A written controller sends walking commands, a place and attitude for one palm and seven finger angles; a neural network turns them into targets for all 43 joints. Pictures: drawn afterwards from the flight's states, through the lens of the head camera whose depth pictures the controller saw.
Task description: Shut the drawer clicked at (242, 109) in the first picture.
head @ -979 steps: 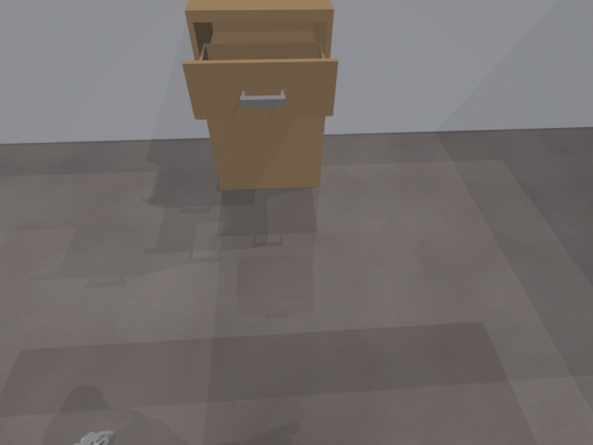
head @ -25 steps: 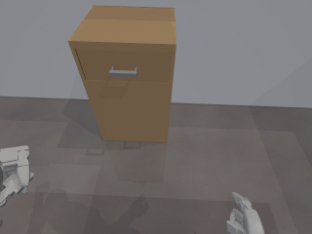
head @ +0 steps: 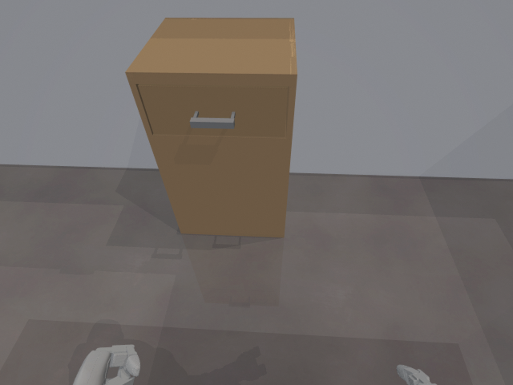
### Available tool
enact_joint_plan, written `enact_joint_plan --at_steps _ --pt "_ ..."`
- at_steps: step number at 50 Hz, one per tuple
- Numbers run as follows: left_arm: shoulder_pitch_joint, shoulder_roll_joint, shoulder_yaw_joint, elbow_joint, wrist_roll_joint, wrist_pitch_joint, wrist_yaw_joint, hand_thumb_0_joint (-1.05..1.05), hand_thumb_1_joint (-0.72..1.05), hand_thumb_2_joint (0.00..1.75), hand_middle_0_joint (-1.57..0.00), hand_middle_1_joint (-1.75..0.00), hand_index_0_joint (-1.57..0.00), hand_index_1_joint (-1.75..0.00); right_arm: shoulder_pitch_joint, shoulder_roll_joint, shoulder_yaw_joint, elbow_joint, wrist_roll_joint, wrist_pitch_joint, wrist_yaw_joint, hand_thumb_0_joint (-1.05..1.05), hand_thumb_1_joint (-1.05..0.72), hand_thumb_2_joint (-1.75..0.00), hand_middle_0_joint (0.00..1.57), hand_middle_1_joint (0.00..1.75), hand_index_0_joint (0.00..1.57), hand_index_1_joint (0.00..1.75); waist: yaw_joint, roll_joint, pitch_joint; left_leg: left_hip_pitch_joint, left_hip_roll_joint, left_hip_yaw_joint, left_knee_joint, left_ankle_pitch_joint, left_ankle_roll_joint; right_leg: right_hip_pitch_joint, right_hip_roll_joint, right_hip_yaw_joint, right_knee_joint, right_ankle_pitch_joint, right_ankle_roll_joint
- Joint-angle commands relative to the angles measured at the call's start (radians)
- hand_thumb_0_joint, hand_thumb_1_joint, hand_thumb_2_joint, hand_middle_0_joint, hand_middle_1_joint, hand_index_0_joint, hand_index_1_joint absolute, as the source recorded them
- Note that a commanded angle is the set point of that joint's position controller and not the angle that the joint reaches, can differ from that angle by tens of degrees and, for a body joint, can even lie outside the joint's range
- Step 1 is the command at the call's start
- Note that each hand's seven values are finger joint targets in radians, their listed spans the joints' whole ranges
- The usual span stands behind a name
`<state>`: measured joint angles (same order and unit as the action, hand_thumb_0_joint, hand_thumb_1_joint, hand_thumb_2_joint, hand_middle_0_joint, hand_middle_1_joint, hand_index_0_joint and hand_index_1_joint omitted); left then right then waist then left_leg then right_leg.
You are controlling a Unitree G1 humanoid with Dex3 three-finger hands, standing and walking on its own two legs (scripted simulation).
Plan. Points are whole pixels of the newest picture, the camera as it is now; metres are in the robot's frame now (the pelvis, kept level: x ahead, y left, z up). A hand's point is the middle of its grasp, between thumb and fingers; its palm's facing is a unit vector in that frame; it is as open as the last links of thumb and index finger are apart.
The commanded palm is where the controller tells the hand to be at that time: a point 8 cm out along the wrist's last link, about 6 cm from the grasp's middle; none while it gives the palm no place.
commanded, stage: let the arm hang, fingers relaxed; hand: left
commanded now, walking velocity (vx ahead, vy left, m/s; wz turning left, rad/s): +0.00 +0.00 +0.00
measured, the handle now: (213, 118) +0.86 +0.17 -0.08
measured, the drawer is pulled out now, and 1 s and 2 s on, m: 0.00 0.00 0.00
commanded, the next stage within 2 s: look to check the result in 0.90 s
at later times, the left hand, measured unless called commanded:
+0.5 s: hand out of the picture -0.05 +0.18 -0.16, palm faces +0.02 -0.97 -0.23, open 6.5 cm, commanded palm none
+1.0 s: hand out of the picture +0.00 +0.16 -0.16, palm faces +0.02 -0.98 -0.21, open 7.4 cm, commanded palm none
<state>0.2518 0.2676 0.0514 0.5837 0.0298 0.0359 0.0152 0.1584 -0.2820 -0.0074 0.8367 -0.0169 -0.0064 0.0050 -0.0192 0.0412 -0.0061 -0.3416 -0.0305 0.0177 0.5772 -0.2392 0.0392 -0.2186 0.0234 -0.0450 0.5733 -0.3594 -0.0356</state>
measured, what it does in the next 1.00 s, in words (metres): stands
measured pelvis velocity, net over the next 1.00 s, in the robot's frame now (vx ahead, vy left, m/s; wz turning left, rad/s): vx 0.00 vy -0.01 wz -0.01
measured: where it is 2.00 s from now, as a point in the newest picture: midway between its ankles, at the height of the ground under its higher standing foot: outside the picture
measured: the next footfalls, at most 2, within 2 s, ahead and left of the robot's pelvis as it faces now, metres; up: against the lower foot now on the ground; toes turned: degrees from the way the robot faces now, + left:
none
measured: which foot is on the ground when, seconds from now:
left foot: down 0.00-1.00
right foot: down 0.00-1.00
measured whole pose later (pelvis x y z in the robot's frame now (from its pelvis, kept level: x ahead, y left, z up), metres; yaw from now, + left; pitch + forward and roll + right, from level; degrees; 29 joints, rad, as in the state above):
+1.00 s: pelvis +0.00 -0.01 +0.01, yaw -1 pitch -1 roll +0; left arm 0.28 0.14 0.01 1.14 0.01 -0.01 0.03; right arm 0.28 -0.15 -0.01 1.15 -0.01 0.00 -0.04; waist -0.01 0.02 0.04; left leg -0.22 -0.01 0.02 0.40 -0.16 0.02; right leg -0.10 0.05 -0.04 0.39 -0.27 -0.06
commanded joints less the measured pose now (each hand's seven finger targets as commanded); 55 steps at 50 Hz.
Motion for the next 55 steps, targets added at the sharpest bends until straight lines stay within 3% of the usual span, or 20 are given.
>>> enact_joint_plan --at_steps 1,5,7,10,11,20,33,44,49,55 --pt "0.006 0.107 -0.008 0.129 -0.011 -0.028 0.006 0.0 0.9 0.9 -0.96 -1.12 -0.96 -1.12 -0.001 -0.086 -0.011 -0.011 -0.011 0.0 -0.016 0.0 -0.9 -0.9 0.2 0.3 0.2 0.3 0.025 -0.01 0.021 0.047 0.127 -0.179 -0.175 0.17 0.026 0.017 -0.104 0.119 -0.167 0.104 -0.019" --pt "0.048 0.074 -0.023 0.317 -0.023 -0.035 0.005 0.0 0.9 0.9 -0.8 -0.95 -0.8 -0.95 0.039 -0.045 -0.003 0.091 -0.007 0.007 -0.028 0.0 -0.9 -0.9 0.2 0.3 0.2 0.3 0.024 0.099 0.013 0.089 0.116 -0.159 -0.217 0.069 0.013 0.033 -0.111 0.138 -0.232 0.078 -0.03" --pt "0.065 0.056 -0.014 0.374 -0.018 -0.038 0.005 0.0 0.9 0.9 -0.72 -0.86 -0.72 -0.86 0.066 -0.035 -0.008 0.124 -0.006 0.007 -0.035 0.0 -0.9 -0.9 0.2 0.3 0.2 0.3 0.021 0.12 -0.004 0.109 0.123 -0.159 -0.224 0.055 0.014 0.051 -0.109 0.13 -0.252 0.085 -0.032" --pt "0.078 0.051 -0.027 0.443 -0.024 -0.043 0.004 0.0 0.9 0.9 -0.6 -0.73 -0.6 -0.73 0.102 -0.027 -0.008 0.175 0.0 0.006 -0.039 0.0 -0.9 -0.9 0.2 0.3 0.2 0.3 0.018 0.059 -0.011 0.14 0.125 -0.149 -0.223 0.08 0.014 0.052 -0.114 0.121 -0.267 0.114 -0.035" --pt "0.075 0.057 -0.028 0.457 -0.023 -0.045 0.005 0.0 0.9 0.9 -0.56 -0.69 -0.56 -0.69 0.117 -0.036 -0.013 0.184 0.003 0.006 -0.041 0.0 -0.9 -0.9 0.2 0.3 0.2 0.3 0.014 0.005 0.002 0.15 0.128 -0.155 -0.22 0.102 0.016 0.044 -0.109 0.118 -0.272 0.119 -0.034" --pt "0.127 0.009 -0.042 0.544 -0.025 -0.042 0.016 0.0 0.9 0.9 -0.2 -0.3 -0.2 -0.3 0.167 0.001 -0.012 0.265 0.004 0.011 -0.046 0.0 -0.9 -0.9 0.2 0.3 0.2 0.3 0.011 -0.043 0.076 0.157 0.129 -0.143 -0.259 0.041 0.018 -0.017 -0.108 0.113 -0.28 0.056 -0.029" --pt "0.124 -0.029 -0.034 0.544 -0.022 -0.048 0.025 0.0 0.9 0.9 -0.2 -0.3 -0.2 -0.3 0.184 0.05 -0.009 0.291 0.0 0.001 -0.047 0.0 -0.9 -0.9 0.2 0.3 0.2 0.3 0.012 -0.034 0.106 0.147 0.12 -0.124 -0.252 0.115 0.013 -0.017 -0.112 0.115 -0.273 0.102 -0.023" --pt "0.103 -0.019 -0.028 0.535 -0.024 -0.053 0.024 0.0 0.9 0.9 -0.2 -0.3 -0.2 -0.3 0.179 0.043 -0.011 0.289 0.001 -0.001 -0.05 0.0 -0.9 -0.9 0.2 0.3 0.2 0.3 0.011 -0.02 0.096 0.163 0.121 -0.111 -0.232 0.162 0.007 0.005 -0.116 0.122 -0.284 0.148 -0.025" --pt "0.105 -0.021 -0.031 0.537 -0.025 -0.053 0.024 0.0 0.9 0.9 -0.2 -0.3 -0.2 -0.3 0.179 0.042 -0.012 0.292 0.001 0.003 -0.049 0.0 -0.9 -0.9 0.2 0.3 0.2 0.3 0.01 -0.05 0.093 0.177 0.121 -0.106 -0.227 0.151 0.004 -0.001 -0.116 0.124 -0.294 0.138 -0.024" --pt "0.106 -0.011 -0.03 0.538 -0.026 -0.057 0.027 0.0 0.9 0.9 -0.2 -0.3 -0.2 -0.3 0.168 0.037 -0.013 0.294 0.003 0.002 -0.051 0.0 -0.9 -0.9 0.2 0.3 0.2 0.3 0.009 -0.054 0.081 0.189 0.12 -0.092 -0.212 0.18 0.001 0.016 -0.122 0.129 -0.295 0.216 -0.015"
